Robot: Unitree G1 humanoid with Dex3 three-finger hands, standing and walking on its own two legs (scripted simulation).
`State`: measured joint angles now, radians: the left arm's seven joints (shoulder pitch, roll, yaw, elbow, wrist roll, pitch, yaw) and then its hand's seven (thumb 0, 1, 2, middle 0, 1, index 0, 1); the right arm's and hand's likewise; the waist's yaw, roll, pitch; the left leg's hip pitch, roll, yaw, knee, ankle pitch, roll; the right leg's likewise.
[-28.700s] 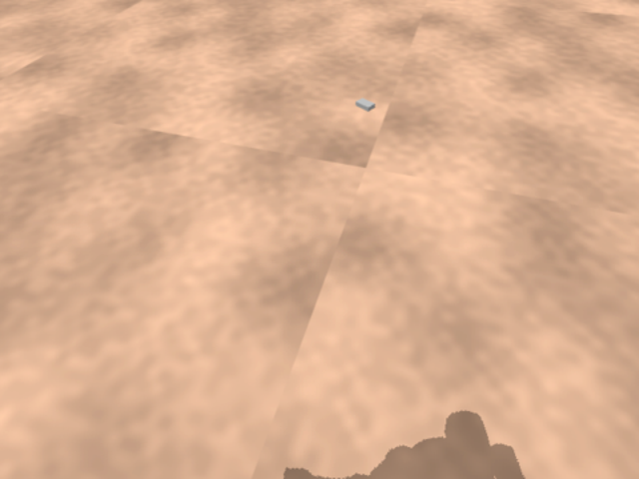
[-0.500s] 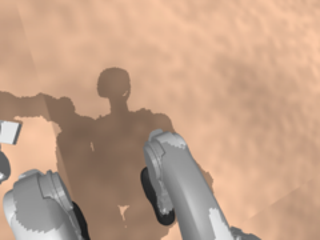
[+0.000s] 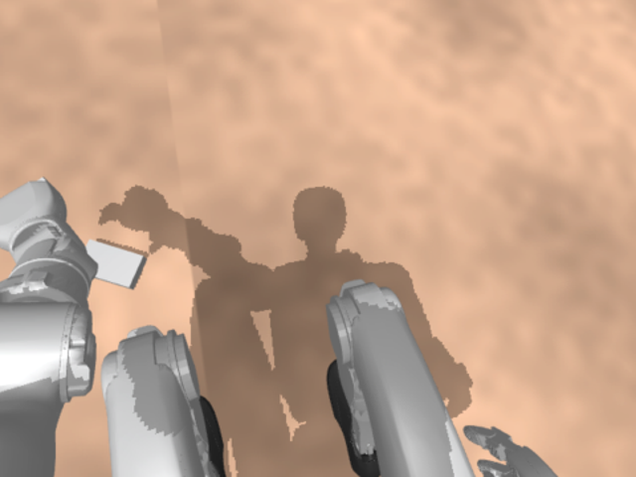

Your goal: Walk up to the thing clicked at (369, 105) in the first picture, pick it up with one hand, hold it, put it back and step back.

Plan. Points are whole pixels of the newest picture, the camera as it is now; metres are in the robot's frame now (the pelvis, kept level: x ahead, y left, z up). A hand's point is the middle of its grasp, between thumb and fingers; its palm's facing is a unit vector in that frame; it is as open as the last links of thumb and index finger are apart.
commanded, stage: withdraw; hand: left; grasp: from above
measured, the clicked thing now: (111, 264) +0.49 +0.27 -0.36
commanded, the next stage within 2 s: go down in 0.10 s
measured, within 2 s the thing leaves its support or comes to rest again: neither
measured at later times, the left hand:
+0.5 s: hand (67, 244) +0.48 +0.27 -0.18, palm faces -0.40 -0.08 -0.91, open 13.8 cm
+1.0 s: hand out of the picture +0.46 +0.29 -0.02, palm faces -0.31 -0.19 -0.93, open 14.0 cm
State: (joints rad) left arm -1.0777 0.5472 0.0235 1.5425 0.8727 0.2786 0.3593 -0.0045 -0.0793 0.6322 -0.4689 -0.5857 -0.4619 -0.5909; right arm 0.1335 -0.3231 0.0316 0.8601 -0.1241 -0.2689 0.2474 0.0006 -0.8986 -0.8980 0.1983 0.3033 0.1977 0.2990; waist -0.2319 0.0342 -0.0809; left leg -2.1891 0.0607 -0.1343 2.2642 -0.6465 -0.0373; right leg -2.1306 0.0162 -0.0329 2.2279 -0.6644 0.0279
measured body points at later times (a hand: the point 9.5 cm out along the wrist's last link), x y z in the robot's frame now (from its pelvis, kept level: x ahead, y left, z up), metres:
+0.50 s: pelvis +0.01 +0.01 -0.02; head +0.26 +0.04 +0.35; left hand +0.49 +0.27 -0.13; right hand +0.05 -0.26 -0.15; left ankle +0.09 +0.14 -0.33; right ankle +0.10 -0.13 -0.33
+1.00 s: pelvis +0.01 +0.00 +0.08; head +0.20 +0.04 +0.48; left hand +0.48 +0.30 +0.03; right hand +0.10 -0.27 -0.05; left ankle +0.09 +0.14 -0.33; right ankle +0.10 -0.13 -0.33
